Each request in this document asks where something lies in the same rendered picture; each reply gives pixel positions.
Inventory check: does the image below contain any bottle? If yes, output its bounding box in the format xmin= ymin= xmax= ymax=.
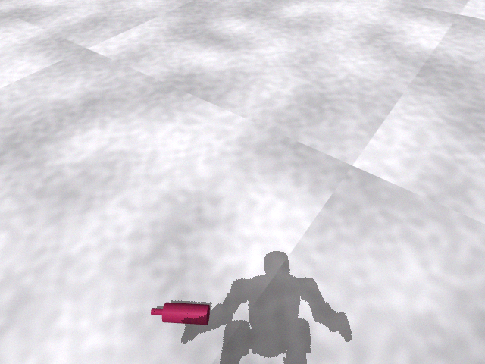
xmin=151 ymin=303 xmax=210 ymax=325

